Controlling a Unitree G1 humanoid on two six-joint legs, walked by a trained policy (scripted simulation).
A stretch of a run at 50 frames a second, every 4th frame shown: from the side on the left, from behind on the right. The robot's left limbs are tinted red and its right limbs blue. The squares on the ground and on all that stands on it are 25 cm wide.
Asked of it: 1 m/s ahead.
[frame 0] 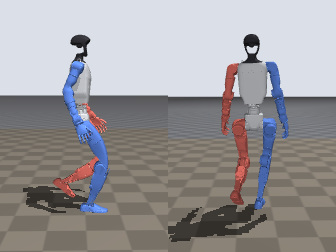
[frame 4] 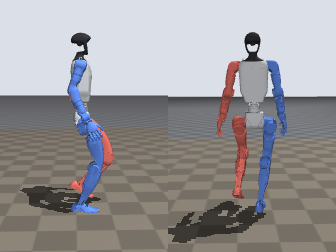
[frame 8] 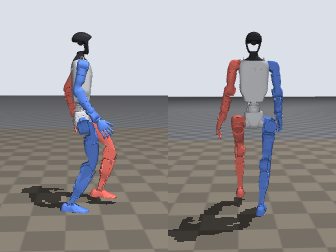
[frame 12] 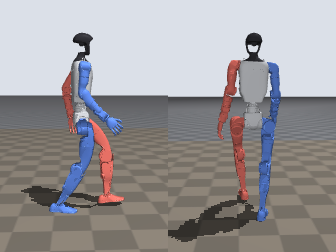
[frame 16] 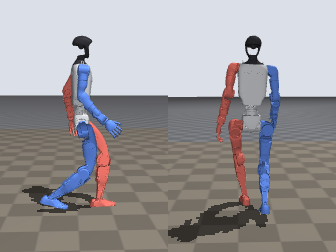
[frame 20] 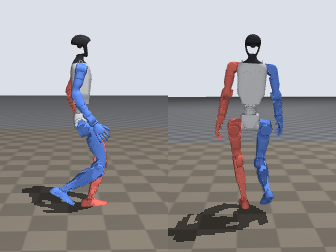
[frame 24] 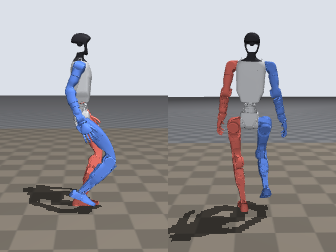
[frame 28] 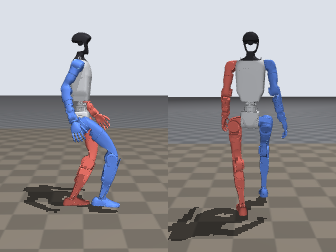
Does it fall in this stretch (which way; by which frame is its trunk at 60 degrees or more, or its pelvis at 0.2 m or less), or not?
no
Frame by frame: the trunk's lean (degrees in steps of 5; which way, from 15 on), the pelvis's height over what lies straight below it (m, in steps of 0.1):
0: 0, 0.7
4: 0, 0.8
8: 0, 0.8
12: 0, 0.7
16: 0, 0.7
20: 5, 0.7
24: 0, 0.8
28: 0, 0.8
